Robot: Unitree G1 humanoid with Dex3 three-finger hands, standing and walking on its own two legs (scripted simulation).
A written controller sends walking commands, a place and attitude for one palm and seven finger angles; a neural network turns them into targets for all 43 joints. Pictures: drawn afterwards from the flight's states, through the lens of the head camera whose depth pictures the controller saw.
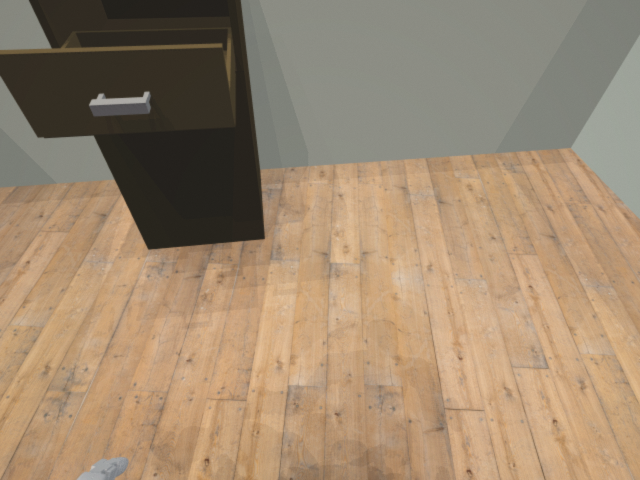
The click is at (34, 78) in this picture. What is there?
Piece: drawer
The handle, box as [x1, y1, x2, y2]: [89, 92, 150, 115]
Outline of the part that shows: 150,95 149,92 144,92 142,97 106,99 103,94 99,94 96,99 91,100 89,106 93,115 148,113 150,108 148,102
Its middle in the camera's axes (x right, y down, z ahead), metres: -0.41 -0.28 +0.79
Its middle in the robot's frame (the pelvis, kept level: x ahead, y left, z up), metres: +0.78 +0.45 +0.06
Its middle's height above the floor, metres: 0.83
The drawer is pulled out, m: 0.30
